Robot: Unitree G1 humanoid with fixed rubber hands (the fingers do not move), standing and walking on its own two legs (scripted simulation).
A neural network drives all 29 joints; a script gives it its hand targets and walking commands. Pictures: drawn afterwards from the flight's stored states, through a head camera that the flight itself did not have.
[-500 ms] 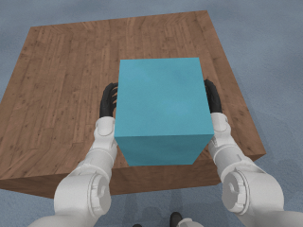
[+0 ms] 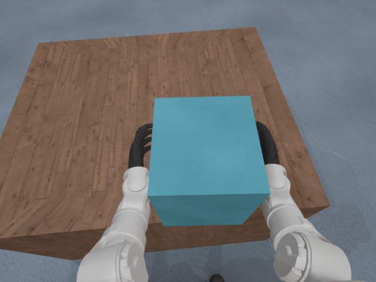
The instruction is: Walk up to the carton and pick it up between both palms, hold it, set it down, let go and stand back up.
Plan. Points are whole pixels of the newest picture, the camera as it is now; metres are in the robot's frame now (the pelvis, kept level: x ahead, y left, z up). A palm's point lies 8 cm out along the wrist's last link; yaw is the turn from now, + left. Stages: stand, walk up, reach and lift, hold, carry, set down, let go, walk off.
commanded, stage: reach and lift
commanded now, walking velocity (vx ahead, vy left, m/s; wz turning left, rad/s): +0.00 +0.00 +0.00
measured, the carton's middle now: (202, 167) +0.36 -0.03 -0.03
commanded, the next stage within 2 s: none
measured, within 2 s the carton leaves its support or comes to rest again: leaves its support in 1.10 s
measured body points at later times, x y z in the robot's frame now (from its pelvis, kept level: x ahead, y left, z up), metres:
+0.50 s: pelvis -0.01 +0.00 +0.00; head +0.09 -0.01 +0.44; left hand +0.39 +0.12 -0.01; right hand +0.38 -0.17 -0.01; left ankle -0.04 +0.13 -0.74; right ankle +0.01 -0.09 -0.74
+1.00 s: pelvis -0.01 +0.00 +0.00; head +0.08 +0.00 +0.44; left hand +0.39 +0.12 +0.00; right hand +0.38 -0.17 +0.00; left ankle -0.03 +0.13 -0.74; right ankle +0.01 -0.09 -0.74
